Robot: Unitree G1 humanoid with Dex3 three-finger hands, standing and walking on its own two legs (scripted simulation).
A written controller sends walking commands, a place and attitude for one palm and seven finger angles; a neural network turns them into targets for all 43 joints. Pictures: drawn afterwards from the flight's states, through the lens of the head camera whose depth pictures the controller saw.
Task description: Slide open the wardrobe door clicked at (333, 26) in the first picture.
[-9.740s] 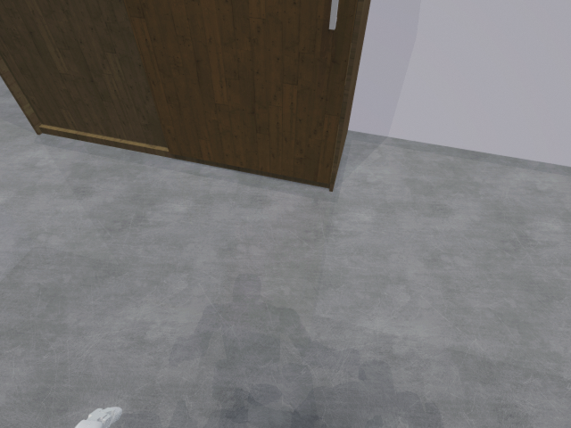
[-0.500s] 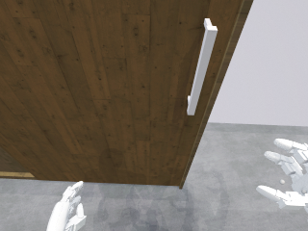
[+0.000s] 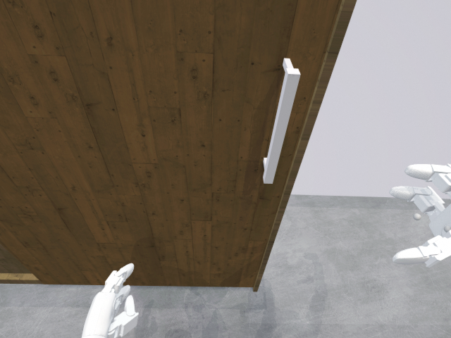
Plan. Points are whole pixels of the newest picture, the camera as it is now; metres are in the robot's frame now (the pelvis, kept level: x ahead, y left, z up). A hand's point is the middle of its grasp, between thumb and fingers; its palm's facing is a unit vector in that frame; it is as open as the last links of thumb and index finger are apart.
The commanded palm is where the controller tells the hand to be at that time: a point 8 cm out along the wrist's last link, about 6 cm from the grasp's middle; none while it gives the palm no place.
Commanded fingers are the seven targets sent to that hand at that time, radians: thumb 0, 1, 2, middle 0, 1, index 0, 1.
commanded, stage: raise the hand with hooked fingers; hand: right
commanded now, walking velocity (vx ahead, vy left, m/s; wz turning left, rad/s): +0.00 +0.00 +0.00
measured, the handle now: (276, 128) +0.46 -0.09 +0.16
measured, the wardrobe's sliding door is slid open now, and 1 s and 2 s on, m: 0.00 0.00 0.00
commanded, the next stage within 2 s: move the hooked fingers beside the handle in 0.64 s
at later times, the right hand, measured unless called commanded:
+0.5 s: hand (409, 199) +0.28 -0.26 +0.17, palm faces +0.12 +0.99 -0.05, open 14.0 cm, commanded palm +0.24 -0.31 +0.18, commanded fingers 0.00 0.50 -0.30 0.30 1.20 0.30 1.20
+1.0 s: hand (388, 188) +0.30 -0.25 +0.17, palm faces +0.07 +1.00 -0.03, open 14.0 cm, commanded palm +0.27 -0.29 +0.18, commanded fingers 0.00 0.50 -0.30 0.30 1.20 0.30 1.20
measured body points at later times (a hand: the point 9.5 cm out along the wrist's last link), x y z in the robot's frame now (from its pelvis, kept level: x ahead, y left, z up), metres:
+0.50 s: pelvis +0.00 +0.01 +0.01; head -0.02 +0.03 +0.45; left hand +0.19 +0.24 -0.06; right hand +0.27 -0.32 +0.18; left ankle +0.03 +0.13 -0.73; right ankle -0.02 -0.11 -0.73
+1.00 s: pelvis +0.00 +0.01 +0.01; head -0.02 +0.02 +0.45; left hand +0.18 +0.24 -0.07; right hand +0.29 -0.30 +0.17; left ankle +0.03 +0.13 -0.73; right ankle -0.02 -0.11 -0.73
